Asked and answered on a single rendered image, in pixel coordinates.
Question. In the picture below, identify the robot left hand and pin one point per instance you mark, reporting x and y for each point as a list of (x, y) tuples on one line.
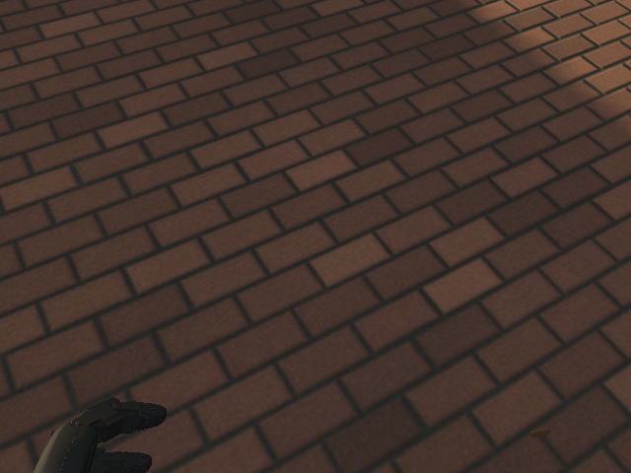
[(73, 448)]

